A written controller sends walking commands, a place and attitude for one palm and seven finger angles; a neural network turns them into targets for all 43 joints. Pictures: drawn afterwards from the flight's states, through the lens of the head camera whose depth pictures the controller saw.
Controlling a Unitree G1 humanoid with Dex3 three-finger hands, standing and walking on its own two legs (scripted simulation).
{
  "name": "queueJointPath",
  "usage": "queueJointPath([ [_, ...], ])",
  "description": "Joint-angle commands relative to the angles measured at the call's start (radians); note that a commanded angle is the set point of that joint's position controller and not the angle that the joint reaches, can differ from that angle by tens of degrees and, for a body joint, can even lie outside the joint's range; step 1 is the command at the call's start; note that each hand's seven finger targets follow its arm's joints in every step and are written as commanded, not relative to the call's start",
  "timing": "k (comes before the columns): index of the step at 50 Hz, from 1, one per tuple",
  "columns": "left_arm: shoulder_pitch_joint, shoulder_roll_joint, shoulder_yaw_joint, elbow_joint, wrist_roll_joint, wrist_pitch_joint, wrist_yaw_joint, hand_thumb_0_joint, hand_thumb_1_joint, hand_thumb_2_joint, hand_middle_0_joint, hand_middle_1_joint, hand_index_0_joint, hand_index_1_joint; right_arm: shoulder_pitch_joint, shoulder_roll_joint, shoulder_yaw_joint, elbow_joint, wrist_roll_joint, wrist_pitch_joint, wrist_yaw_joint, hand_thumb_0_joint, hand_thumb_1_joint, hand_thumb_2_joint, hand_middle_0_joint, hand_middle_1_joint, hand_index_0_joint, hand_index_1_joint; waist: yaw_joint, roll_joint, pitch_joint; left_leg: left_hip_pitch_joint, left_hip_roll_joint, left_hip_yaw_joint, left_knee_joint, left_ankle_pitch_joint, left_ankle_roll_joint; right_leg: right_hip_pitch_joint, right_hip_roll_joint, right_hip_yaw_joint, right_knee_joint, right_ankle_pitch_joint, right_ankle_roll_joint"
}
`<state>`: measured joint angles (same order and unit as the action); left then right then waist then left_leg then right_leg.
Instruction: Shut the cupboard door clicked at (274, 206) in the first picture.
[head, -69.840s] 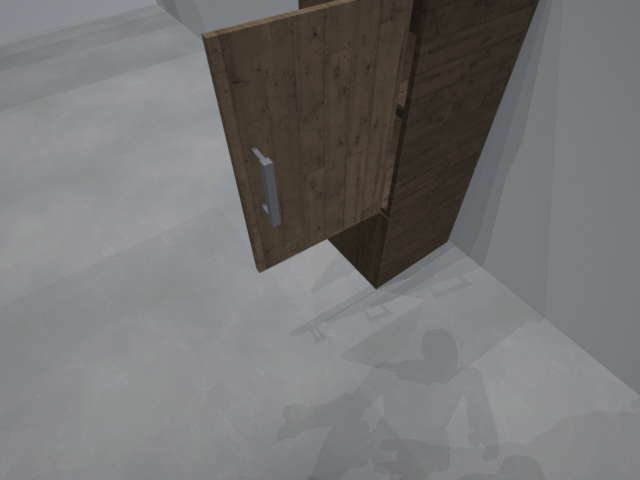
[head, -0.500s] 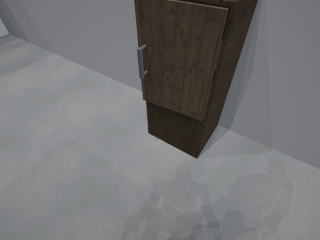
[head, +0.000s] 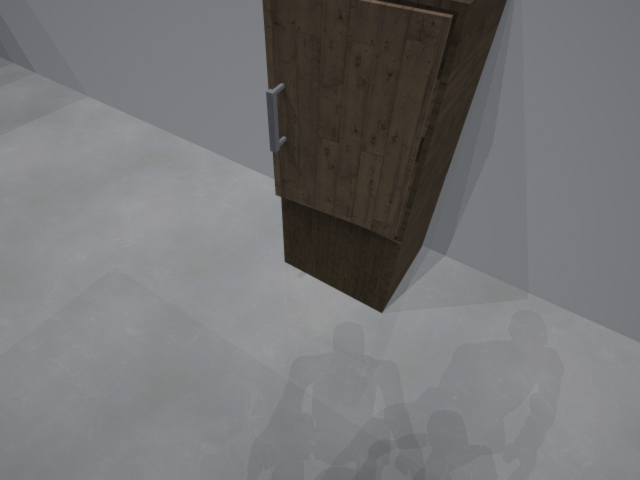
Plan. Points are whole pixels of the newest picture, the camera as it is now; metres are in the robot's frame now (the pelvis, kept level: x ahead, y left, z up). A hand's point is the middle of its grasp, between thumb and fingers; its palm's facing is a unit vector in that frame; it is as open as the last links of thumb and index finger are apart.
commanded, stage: look to check the result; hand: left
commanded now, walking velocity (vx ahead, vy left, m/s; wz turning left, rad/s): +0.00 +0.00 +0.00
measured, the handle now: (277, 118) +0.95 +0.15 -0.05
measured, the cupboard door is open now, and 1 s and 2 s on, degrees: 6 6 6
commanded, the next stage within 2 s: walk to a spot facing it in 0.48 s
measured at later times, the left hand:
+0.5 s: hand out of the picture +0.02 +0.21 -0.17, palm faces -0.01 -0.97 -0.24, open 7.4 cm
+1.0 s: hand out of the picture +0.03 +0.22 -0.20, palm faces +0.19 -0.96 -0.22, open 7.4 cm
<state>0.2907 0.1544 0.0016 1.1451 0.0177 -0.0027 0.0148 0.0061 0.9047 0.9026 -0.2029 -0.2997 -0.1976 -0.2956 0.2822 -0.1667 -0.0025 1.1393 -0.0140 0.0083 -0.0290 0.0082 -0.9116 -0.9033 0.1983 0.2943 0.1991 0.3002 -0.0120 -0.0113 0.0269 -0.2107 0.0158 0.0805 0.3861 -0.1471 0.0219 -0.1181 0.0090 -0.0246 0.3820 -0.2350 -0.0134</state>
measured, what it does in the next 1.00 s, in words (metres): stands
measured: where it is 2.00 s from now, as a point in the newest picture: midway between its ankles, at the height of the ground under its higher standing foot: outside the picture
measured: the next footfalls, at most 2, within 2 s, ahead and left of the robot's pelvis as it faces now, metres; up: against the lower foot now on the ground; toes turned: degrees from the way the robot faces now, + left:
right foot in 1.44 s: +0.11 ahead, -0.13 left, +0.00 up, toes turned +27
left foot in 1.82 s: -0.05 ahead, +0.08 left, +0.00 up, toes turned +46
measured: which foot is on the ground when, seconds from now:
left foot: down 0.00-1.00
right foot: down 0.00-1.00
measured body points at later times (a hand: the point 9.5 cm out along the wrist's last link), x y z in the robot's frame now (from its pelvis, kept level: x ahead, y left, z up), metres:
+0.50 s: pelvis +0.01 +0.00 +0.00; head +0.01 +0.00 +0.45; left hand +0.02 +0.26 -0.15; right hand +0.03 -0.25 -0.15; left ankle +0.04 +0.10 -0.74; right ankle -0.02 -0.11 -0.74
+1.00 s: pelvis +0.01 +0.01 -0.02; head +0.04 +0.04 +0.42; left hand +0.02 +0.27 -0.18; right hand +0.08 -0.23 -0.17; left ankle +0.02 +0.11 -0.74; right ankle -0.02 -0.11 -0.74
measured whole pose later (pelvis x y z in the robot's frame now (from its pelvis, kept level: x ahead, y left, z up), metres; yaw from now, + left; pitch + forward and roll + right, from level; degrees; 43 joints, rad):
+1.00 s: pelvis +0.01 +0.01 -0.02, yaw +12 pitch -1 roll -1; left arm 0.20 0.22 0.06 1.00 0.03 0.03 0.03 0.01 0.90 0.90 -0.20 -0.30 -0.20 -0.30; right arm 0.23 -0.18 -0.04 1.02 -0.02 0.06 0.01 0.01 -0.91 -0.90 0.20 0.29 0.20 0.30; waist -0.03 -0.03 0.10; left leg -0.35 0.02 0.05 0.70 -0.34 -0.01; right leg -0.18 -0.08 -0.20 0.63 -0.42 0.01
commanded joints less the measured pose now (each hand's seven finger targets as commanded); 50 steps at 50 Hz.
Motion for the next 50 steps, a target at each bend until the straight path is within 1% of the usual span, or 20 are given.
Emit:
queueJointPath([
  [1,0.048,0.138,0.027,-0.026,-0.005,-0.010,0.015,0.000,0.900,0.900,-0.200,-0.300,-0.200,-0.300,0.030,-0.130,-0.023,-0.039,0.000,-0.018,-0.010,0.000,-0.900,-0.900,0.200,0.300,0.200,0.300,0.006,0.037,0.040,0.040,0.097,-0.123,-0.086,-0.038,0.009,-0.096,-0.100,0.092,-0.094,0.016,-0.035],
  [9,0.040,0.162,0.031,-0.028,-0.003,-0.014,0.015,0.000,0.900,0.900,-0.200,-0.300,-0.200,-0.300,0.018,-0.156,-0.030,-0.043,0.001,-0.020,-0.009,0.000,-0.900,-0.900,0.200,0.300,0.200,0.300,0.006,0.009,0.032,0.060,0.103,-0.125,-0.081,-0.006,0.014,-0.092,-0.105,0.089,-0.096,0.033,-0.035],
  [20,-0.006,0.205,0.032,-0.038,-0.003,-0.015,0.011,0.000,0.900,0.900,-0.200,-0.300,-0.200,-0.300,-0.032,-0.194,-0.032,-0.048,0.001,-0.020,-0.004,0.000,-0.900,-0.900,0.200,0.300,0.200,0.300,0.005,0.007,0.038,0.070,0.106,-0.131,-0.093,-0.005,0.012,-0.090,-0.110,0.098,-0.108,0.034,-0.034],
  [25,-0.033,0.226,0.035,-0.043,-0.003,-0.018,0.010,0.000,0.900,0.900,-0.200,-0.300,-0.200,-0.300,-0.056,-0.215,-0.033,-0.052,0.001,-0.023,-0.002,0.000,-0.900,-0.900,0.200,0.300,0.200,0.300,0.004,0.024,0.012,0.086,0.110,-0.131,-0.096,0.027,0.010,-0.069,-0.113,0.098,-0.109,0.062,-0.032],
  [28,-0.036,0.241,0.036,-0.047,-0.002,-0.021,0.008,0.000,0.900,0.900,-0.200,-0.300,-0.200,-0.300,-0.073,-0.232,-0.035,-0.058,0.004,-0.024,-0.001,0.000,-0.900,-0.900,0.200,0.300,0.200,0.300,0.008,0.007,0.005,0.097,0.111,-0.130,-0.092,0.047,0.010,-0.067,-0.113,0.102,-0.116,0.077,-0.033],
  [31,-0.055,0.242,0.037,-0.048,-0.003,-0.018,0.008,0.000,0.900,0.900,-0.200,-0.300,-0.200,-0.300,-0.081,-0.230,-0.031,-0.057,0.000,-0.022,0.001,0.000,-0.900,-0.900,0.200,0.300,0.200,0.300,0.006,0.027,0.020,0.073,0.107,-0.137,-0.096,0.046,0.007,-0.055,-0.120,0.092,-0.110,0.071,-0.030],
  [33,-0.026,0.192,0.032,-0.051,-0.005,-0.005,0.014,0.000,0.900,0.900,-0.200,-0.300,-0.200,-0.300,-0.063,-0.172,-0.021,-0.061,0.001,-0.012,0.004,0.000,-0.900,-0.900,0.200,0.300,0.200,0.300,0.009,0.023,0.011,0.055,0.102,-0.138,-0.061,0.095,0.002,-0.054,-0.128,0.067,-0.070,0.092,-0.018],
  [34,-0.021,0.186,0.032,-0.052,-0.006,0.002,0.016,0.000,0.900,0.900,-0.200,-0.300,-0.200,-0.300,-0.054,-0.157,-0.017,-0.061,-0.001,-0.005,0.006,0.000,-0.900,-0.900,0.200,0.300,0.200,0.300,0.009,0.026,0.014,0.033,0.099,-0.140,-0.043,0.106,-0.001,-0.050,-0.133,0.055,-0.046,0.096,-0.013],
  [37,-0.017,0.210,0.051,-0.079,-0.004,0.012,0.019,0.000,0.900,0.900,-0.200,-0.300,-0.200,-0.300,-0.063,-0.174,-0.028,-0.088,-0.002,0.006,0.008,0.000,-0.900,-0.900,0.200,0.300,0.200,0.300,0.017,0.034,0.004,-0.035,0.094,-0.164,0.001,0.125,0.004,-0.032,-0.149,0.034,0.011,0.115,-0.021],
  [38,-0.011,0.217,0.057,-0.090,-0.002,0.014,0.020,0.000,0.900,0.900,-0.200,-0.300,-0.200,-0.300,-0.067,-0.179,-0.033,-0.101,-0.001,0.009,0.009,0.000,-0.900,-0.900,0.200,0.300,0.200,0.300,0.022,0.019,-0.004,-0.051,0.085,-0.165,0.029,0.133,0.003,-0.026,-0.159,0.029,0.021,0.129,-0.028],
  [40,-0.019,0.232,0.070,-0.112,0.000,0.018,0.021,0.000,0.900,0.900,-0.200,-0.300,-0.200,-0.300,-0.070,-0.172,-0.040,-0.120,-0.003,0.016,0.011,0.000,-0.900,-0.900,0.200,0.300,0.200,0.300,0.021,-0.013,-0.004,-0.104,0.058,-0.155,0.096,0.113,-0.003,-0.017,-0.206,0.046,0.029,0.141,-0.058],
  [42,-0.025,0.251,0.085,-0.143,0.002,0.019,0.024,0.000,0.900,0.900,-0.200,-0.300,-0.200,-0.300,-0.064,-0.154,-0.048,-0.143,-0.004,0.024,0.015,0.000,-0.900,-0.900,0.200,0.300,0.200,0.300,0.022,-0.102,-0.023,-0.141,0.016,-0.098,0.243,0.039,-0.022,-0.012,-0.294,0.085,0.002,0.161,-0.111],
  [43,-0.032,0.253,0.088,-0.157,0.006,0.018,0.026,0.000,0.900,0.900,-0.200,-0.300,-0.200,-0.300,-0.070,-0.148,-0.053,-0.158,-0.006,0.029,0.016,0.000,-0.900,-0.900,0.200,0.300,0.200,0.300,0.026,-0.154,-0.021,-0.170,0.000,-0.074,0.357,-0.114,-0.032,-0.012,-0.339,0.094,-0.012,0.236,-0.150],
  [44,-0.048,0.250,0.092,-0.172,0.008,0.017,0.029,0.000,0.900,0.900,-0.200,-0.300,-0.200,-0.300,-0.075,-0.145,-0.060,-0.169,-0.008,0.033,0.018,0.000,-0.900,-0.900,0.200,0.300,0.200,0.300,0.021,-0.164,-0.009,-0.205,0.006,-0.069,0.453,-0.269,-0.038,-0.010,-0.384,0.096,-0.009,0.323,-0.183],
  [45,-0.063,0.252,0.094,-0.185,0.013,0.015,0.032,0.000,0.900,0.900,-0.200,-0.300,-0.200,-0.300,-0.072,-0.140,-0.063,-0.177,-0.005,0.036,0.020,0.000,-0.900,-0.900,0.200,0.300,0.200,0.300,0.016,-0.151,0.000,-0.230,0.022,-0.072,0.497,-0.337,-0.040,-0.007,-0.407,0.084,0.004,0.384,-0.195],
  [46,-0.079,0.253,0.097,-0.196,0.017,0.015,0.033,0.000,0.900,0.900,-0.200,-0.300,-0.200,-0.300,-0.075,-0.134,-0.065,-0.186,-0.002,0.037,0.025,0.000,-0.900,-0.900,0.200,0.300,0.200,0.300,0.008,-0.143,0.022,-0.228,0.042,-0.072,0.486,-0.362,-0.041,-0.022,-0.413,0.052,0.026,0.420,-0.188],
  [47,-0.089,0.258,0.101,-0.206,0.018,0.014,0.032,0.000,0.900,0.900,-0.200,-0.300,-0.200,-0.300,-0.071,-0.126,-0.065,-0.194,0.000,0.036,0.029,0.000,-0.900,-0.900,0.200,0.300,0.200,0.300,0.000,-0.139,0.035,-0.208,0.055,-0.068,0.412,-0.343,-0.044,-0.029,-0.402,0.016,0.070,0.455,-0.166],
  [48,-0.098,0.255,0.104,-0.211,0.015,0.014,0.031,0.000,0.900,0.900,-0.200,-0.300,-0.200,-0.300,-0.040,-0.129,-0.064,-0.194,0.000,0.033,0.034,0.000,-0.900,-0.900,0.200,0.300,0.200,0.300,-0.016,-0.098,0.019,-0.160,0.060,-0.068,0.282,-0.240,-0.042,-0.026,-0.376,-0.028,0.156,0.463,-0.123],
  [49,-0.088,0.251,0.101,-0.218,0.007,0.017,0.026,0.000,0.900,0.900,-0.200,-0.300,-0.200,-0.300,0.015,-0.140,-0.065,-0.184,-0.005,0.026,0.035,0.000,-0.900,-0.900,0.200,0.300,0.200,0.300,-0.035,-0.017,-0.009,-0.027,0.049,-0.069,0.157,0.008,-0.029,-0.094,-0.321,-0.096,0.284,0.392,-0.063],
  [50,-0.046,0.200,0.097,-0.235,-0.004,0.025,0.023,0.000,0.900,0.900,-0.200,-0.300,-0.200,-0.300,0.069,-0.208,-0.076,-0.182,-0.017,0.014,0.031,0.000,-0.900,-0.900,0.200,0.300,0.200,0.300,-0.045,0.252,-0.039,0.067,0.197,-0.347,0.021,0.377,0.049,-0.250,-0.179,-0.155,0.503,0.075,0.029],
])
